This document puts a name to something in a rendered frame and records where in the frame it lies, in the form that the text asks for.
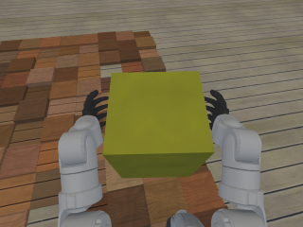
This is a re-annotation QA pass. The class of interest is robot right forearm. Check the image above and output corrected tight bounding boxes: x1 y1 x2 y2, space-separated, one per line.
211 113 268 227

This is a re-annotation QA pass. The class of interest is left robot hand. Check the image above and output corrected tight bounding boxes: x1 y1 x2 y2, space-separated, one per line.
82 90 109 127

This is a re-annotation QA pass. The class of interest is right robot shin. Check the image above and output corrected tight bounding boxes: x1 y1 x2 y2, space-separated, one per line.
175 209 187 216

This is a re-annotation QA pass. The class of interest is carton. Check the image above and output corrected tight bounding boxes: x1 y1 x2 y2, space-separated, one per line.
102 71 215 179

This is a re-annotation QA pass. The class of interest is right robot hand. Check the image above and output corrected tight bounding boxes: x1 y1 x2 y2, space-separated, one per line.
204 90 229 130

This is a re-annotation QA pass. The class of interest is left robot upper arm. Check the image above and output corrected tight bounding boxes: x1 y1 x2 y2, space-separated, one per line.
61 210 112 227

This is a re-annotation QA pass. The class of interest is robot left forearm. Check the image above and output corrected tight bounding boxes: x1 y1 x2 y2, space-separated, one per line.
58 115 103 227

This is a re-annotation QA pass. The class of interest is right robot upper arm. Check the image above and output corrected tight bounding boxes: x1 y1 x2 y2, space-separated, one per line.
211 208 265 227

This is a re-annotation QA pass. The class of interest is right robot thigh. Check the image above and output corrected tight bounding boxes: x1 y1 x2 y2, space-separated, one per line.
170 213 204 227

